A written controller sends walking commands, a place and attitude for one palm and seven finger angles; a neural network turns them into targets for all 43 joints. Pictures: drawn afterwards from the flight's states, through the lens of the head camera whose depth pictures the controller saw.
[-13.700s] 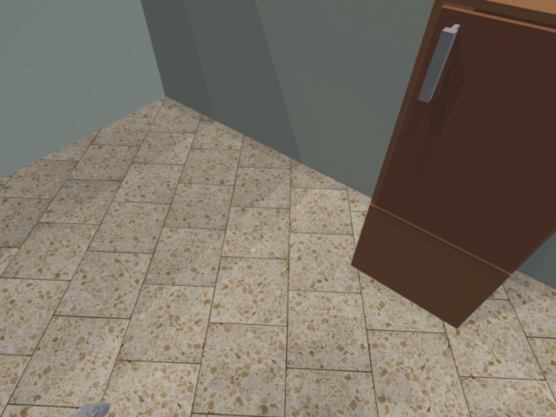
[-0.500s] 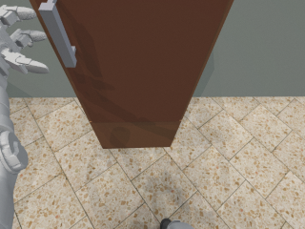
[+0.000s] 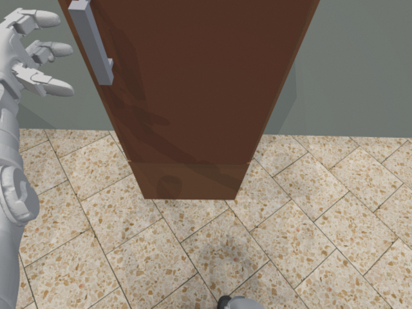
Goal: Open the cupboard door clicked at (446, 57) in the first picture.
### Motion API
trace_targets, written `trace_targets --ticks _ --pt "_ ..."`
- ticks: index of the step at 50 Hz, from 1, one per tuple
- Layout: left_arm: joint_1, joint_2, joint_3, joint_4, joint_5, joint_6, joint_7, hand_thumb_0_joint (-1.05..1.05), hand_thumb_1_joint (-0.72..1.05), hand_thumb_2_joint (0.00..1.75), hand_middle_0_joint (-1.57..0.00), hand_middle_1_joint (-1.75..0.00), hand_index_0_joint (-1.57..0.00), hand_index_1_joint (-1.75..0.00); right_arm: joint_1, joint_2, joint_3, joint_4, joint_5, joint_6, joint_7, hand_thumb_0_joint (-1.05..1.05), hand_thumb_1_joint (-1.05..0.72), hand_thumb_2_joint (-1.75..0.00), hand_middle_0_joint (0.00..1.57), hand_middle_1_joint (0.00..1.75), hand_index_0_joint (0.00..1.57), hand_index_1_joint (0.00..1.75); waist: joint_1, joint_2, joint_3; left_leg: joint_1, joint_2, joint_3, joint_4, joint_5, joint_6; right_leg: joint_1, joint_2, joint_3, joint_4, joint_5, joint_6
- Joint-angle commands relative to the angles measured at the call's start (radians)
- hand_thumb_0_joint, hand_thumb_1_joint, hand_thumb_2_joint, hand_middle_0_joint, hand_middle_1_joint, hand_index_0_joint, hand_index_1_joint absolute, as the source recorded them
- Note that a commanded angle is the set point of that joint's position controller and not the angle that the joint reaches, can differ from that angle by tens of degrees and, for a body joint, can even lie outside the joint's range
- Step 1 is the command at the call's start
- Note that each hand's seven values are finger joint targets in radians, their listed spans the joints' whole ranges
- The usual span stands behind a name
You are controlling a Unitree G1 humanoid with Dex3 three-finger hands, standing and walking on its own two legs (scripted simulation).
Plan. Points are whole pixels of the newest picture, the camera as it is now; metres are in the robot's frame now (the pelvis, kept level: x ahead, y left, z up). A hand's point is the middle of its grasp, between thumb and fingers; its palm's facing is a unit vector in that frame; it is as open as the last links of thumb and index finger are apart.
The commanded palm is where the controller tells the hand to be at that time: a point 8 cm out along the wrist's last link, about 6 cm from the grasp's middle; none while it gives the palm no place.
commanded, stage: move the hooked fingers beside the handle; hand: left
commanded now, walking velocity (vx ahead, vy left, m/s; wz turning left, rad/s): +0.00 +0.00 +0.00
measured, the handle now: (97, 40) +0.57 +0.16 +0.17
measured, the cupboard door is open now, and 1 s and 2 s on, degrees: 0 0 0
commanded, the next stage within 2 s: slide the fingers in behind the handle in 0.64 s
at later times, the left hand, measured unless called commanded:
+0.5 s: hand (50, 55) +0.52 +0.23 +0.17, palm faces -0.07 -1.00 -0.02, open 14.0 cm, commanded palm +0.50 +0.27 +0.17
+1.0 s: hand (62, 60) +0.51 +0.21 +0.17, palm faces -0.09 -1.00 -0.01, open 14.0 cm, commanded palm +0.50 +0.25 +0.17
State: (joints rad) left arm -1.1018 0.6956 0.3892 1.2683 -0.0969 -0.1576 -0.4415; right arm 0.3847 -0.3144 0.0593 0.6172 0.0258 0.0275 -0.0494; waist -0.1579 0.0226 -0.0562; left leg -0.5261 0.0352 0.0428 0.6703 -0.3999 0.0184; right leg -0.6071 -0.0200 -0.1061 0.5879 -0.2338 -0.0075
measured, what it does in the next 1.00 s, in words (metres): stands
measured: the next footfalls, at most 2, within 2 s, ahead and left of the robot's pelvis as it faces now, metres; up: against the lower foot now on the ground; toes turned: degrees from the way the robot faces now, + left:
none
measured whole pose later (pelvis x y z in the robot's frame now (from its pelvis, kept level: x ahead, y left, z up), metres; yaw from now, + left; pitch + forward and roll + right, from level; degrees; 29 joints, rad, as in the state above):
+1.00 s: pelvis +0.00 +0.00 +0.00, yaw +0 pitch +15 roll -2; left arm -1.08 0.64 0.37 1.23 -0.11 -0.17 -0.41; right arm 0.39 -0.30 0.06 0.62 0.02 0.02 -0.04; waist -0.16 0.02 -0.07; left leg -0.54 0.03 0.05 0.68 -0.41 0.02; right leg -0.62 -0.02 -0.10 0.59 -0.23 0.00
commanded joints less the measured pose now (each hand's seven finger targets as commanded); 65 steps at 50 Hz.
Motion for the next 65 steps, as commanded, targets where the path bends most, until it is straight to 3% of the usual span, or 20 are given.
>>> trace_targets --ticks 1,5,11,14,17,21,23,25,28,32,34,38,41,44,51,56,58,60,64,65 --pt "-0.554 0.291 0.044 -0.202 -0.016 -0.074 -0.004 0.0 -0.5 0.3 -0.3 -1.2 -0.3 -1.2 0.186 -0.182 -0.062 -0.03 -0.004 -0.026 -0.019 0.0 -0.9 -0.9 0.2 0.3 0.2 0.3 -0.045 0.101 -0.419 0.114 -0.019 -0.075 -0.058 0.393 0.011 0.276 0.029 0.083 -0.001 0.355 -0.017" --pt "-0.558 0.294 0.036 -0.155 -0.004 -0.075 -0.002 0.0 -0.5 0.3 -0.3 -1.2 -0.3 -1.2 0.208 -0.184 -0.06 -0.026 -0.007 -0.032 -0.023 0.0 -0.9 -0.9 0.2 0.3 0.2 0.3 -0.058 0.088 -0.398 0.084 -0.018 -0.077 -0.058 0.366 0.014 0.255 0.032 0.08 -0.002 0.323 -0.017" --pt "-0.537 0.386 0.102 -0.189 0.013 -0.09 0.004 0.0 -0.5 0.3 -0.3 -1.2 -0.3 -1.2 0.236 -0.192 -0.065 -0.032 -0.013 -0.027 -0.016 0.0 -0.9 -0.9 0.2 0.3 0.2 0.3 -0.029 0.14 -0.493 0.114 -0.014 -0.078 -0.051 0.401 0.006 0.278 0.036 0.085 0.002 0.331 -0.02" --pt "-0.485 0.38 0.099 -0.169 0.014 -0.074 -0.002 0.0 -0.5 0.3 -0.3 -1.2 -0.3 -1.2 0.239 -0.194 -0.067 -0.039 -0.011 -0.016 -0.011 0.0 -0.9 -0.9 0.2 0.3 0.2 0.3 -0.024 0.104 -0.451 0.073 -0.014 -0.067 -0.06 0.379 0.011 0.29 0.037 0.084 -0.005 0.337 -0.017" --pt "-0.449 0.438 0.141 -0.175 0.017 -0.073 -0.005 0.0 -0.5 0.3 -0.3 -1.2 -0.3 -1.2 0.247 -0.198 -0.068 -0.044 -0.009 -0.007 -0.009 0.0 -0.9 -0.9 0.2 0.3 0.2 0.3 -0.007 0.101 -0.447 0.064 -0.014 -0.067 -0.064 0.394 0.01 0.306 0.037 0.083 -0.004 0.349 -0.019" --pt "-0.447 0.383 0.116 -0.264 -0.002 -0.087 -0.016 0.0 -0.5 0.3 -0.3 -1.2 -0.3 -1.2 0.245 -0.193 -0.077 -0.049 -0.01 0.001 -0.003 0.0 -0.9 -0.9 0.2 0.3 0.2 0.3 -0.01 0.155 -0.475 0.159 -0.006 -0.075 -0.06 0.474 0.002 0.265 0.044 0.074 -0.006 0.358 -0.02" --pt "-0.413 0.369 0.124 -0.274 -0.019 -0.085 -0.024 0.0 -0.5 0.3 -0.3 -1.2 -0.3 -1.2 0.244 -0.192 -0.081 -0.051 -0.01 0.003 0.0 0.0 -0.9 -0.9 0.2 0.3 0.2 0.3 -0.004 0.118 -0.485 0.17 -0.002 -0.077 -0.057 0.501 0.002 0.276 0.046 0.072 -0.006 0.372 -0.019" --pt "-0.41 0.296 0.079 -0.296 -0.034 -0.08 -0.033 0.0 -0.5 0.3 -0.3 -1.2 -0.3 -1.2 0.233 -0.186 -0.081 -0.052 -0.008 0.0 0.001 0.0 -0.9 -0.9 0.2 0.3 0.2 0.3 -0.007 0.172 -0.463 0.209 0.0 -0.076 -0.055 0.547 -0.001 0.241 0.047 0.066 -0.008 0.369 -0.023" --pt "-0.41 0.238 0.045 -0.292 -0.042 -0.063 -0.024 0.0 -0.5 0.3 -0.3 -1.2 -0.3 -1.2 0.225 -0.181 -0.084 -0.035 -0.008 -0.002 0.004 0.0 -0.9 -0.9 0.2 0.3 0.2 0.3 -0.021 0.145 -0.417 0.218 0.005 -0.079 -0.054 0.549 -0.004 0.202 0.047 0.061 -0.018 0.352 -0.017" --pt "-0.416 0.248 0.059 -0.297 -0.037 -0.062 0.002 0.0 -0.5 0.3 -0.3 -1.2 -0.3 -1.2 0.207 -0.174 -0.08 -0.039 -0.01 -0.009 0.005 0.0 -0.9 -0.9 0.2 0.3 0.2 0.3 -0.009 0.157 -0.42 0.207 -0.001 -0.074 -0.052 0.559 -0.005 0.228 0.043 0.066 -0.009 0.378 -0.021" --pt "-0.415 0.227 0.041 -0.257 -0.031 -0.061 0.014 0.0 -0.5 0.3 -0.3 -1.2 -0.3 -1.2 0.2 -0.173 -0.078 -0.034 -0.008 -0.01 0.004 0.0 -0.9 -0.9 0.2 0.3 0.2 0.3 -0.023 0.085 -0.375 0.162 -0.002 -0.072 -0.056 0.5 0.002 0.234 0.043 0.064 -0.009 0.369 -0.018" --pt "-0.461 0.266 0.058 -0.284 -0.021 -0.081 0.021 0.0 -0.5 0.3 -0.3 -1.2 -0.3 -1.2 0.185 -0.173 -0.075 -0.046 -0.007 -0.015 -0.002 0.0 -0.9 -0.9 0.2 0.3 0.2 0.3 -0.017 0.09 -0.427 0.161 -0.008 -0.074 -0.053 0.506 0.002 0.277 0.037 0.073 0.006 0.403 -0.017" --pt "-0.468 0.212 0.022 -0.293 -0.029 -0.089 0.014 0.0 -0.5 0.3 -0.3 -1.2 -0.3 -1.2 0.176 -0.166 -0.073 -0.044 -0.005 -0.021 -0.002 0.0 -0.9 -0.9 0.2 0.3 0.2 0.3 -0.019 0.164 -0.442 0.22 -0.004 -0.08 -0.04 0.563 -0.009 0.232 0.037 0.07 0.01 0.394 -0.02" --pt "-0.471 0.185 0.013 -0.253 -0.042 -0.073 0.017 0.0 -0.5 0.3 -0.3 -1.2 -0.3 -1.2 0.174 -0.169 -0.072 -0.04 -0.006 -0.026 -0.002 0.0 -0.9 -0.9 0.2 0.3 0.2 0.3 -0.034 0.08 -0.409 0.18 -0.004 -0.078 -0.043 0.516 0.0 0.236 0.04 0.068 0.005 0.389 -0.016" --pt "-0.498 0.183 0.013 -0.278 -0.024 -0.078 0.047 0.0 -0.5 0.3 -0.3 -1.2 -0.3 -1.2 0.177 -0.162 -0.07 -0.042 -0.011 -0.032 0.002 0.0 -0.9 -0.9 0.2 0.3 0.2 0.3 -0.022 0.136 -0.461 0.185 -0.009 -0.083 -0.038 0.526 -0.005 0.25 0.037 0.071 0.017 0.392 -0.02" --pt "-0.488 0.175 0.034 -0.297 -0.028 -0.085 0.071 0.0 -0.5 0.3 -0.3 -1.2 -0.3 -1.2 0.191 -0.161 -0.077 -0.037 -0.016 -0.035 0.009 0.0 -0.9 -0.9 0.2 0.3 0.2 0.3 -0.014 0.106 -0.495 0.192 -0.006 -0.078 -0.036 0.544 -0.002 0.28 0.042 0.073 0.017 0.419 -0.02" --pt "-0.466 0.179 0.036 -0.26 -0.019 -0.075 0.081 0.0 -0.5 0.3 -0.3 -1.2 -0.3 -1.2 0.192 -0.16 -0.075 -0.036 -0.015 -0.033 0.012 0.0 -0.9 -0.9 0.2 0.3 0.2 0.3 -0.016 0.072 -0.442 0.133 -0.011 -0.068 -0.051 0.48 0.004 0.295 0.04 0.073 0.011 0.408 -0.019" --pt "-0.44 0.209 0.061 -0.292 -0.008 -0.083 0.095 0.0 -0.5 0.3 -0.3 -1.2 -0.3 -1.2 0.193 -0.162 -0.077 -0.051 -0.016 -0.031 0.013 0.0 -0.9 -0.9 0.2 0.3 0.2 0.3 0.005 0.104 -0.468 0.134 -0.014 -0.063 -0.052 0.497 0.007 0.323 0.039 0.075 0.019 0.426 -0.025" --pt "-0.411 0.19 0.046 -0.291 -0.004 -0.083 0.101 0.0 -0.5 0.3 -0.3 -1.2 -0.3 -1.2 0.192 -0.159 -0.081 -0.052 -0.012 -0.029 0.016 0.0 -0.9 -0.9 0.2 0.3 0.2 0.3 0.002 0.05 -0.444 0.104 -0.015 -0.049 -0.067 0.437 0.012 0.347 0.038 0.08 0.006 0.418 -0.019" --pt "-0.443 0.149 0.013 -0.319 -0.012 -0.09 0.099 0.0 -0.5 0.3 -0.3 -1.2 -0.3 -1.2 0.19 -0.156 -0.08 -0.055 -0.012 -0.031 0.014 0.0 -0.9 -0.9 0.2 0.3 0.2 0.3 -0.011 0.08 -0.445 0.131 -0.015 -0.052 -0.068 0.46 0.012 0.334 0.039 0.076 0.005 0.423 -0.021"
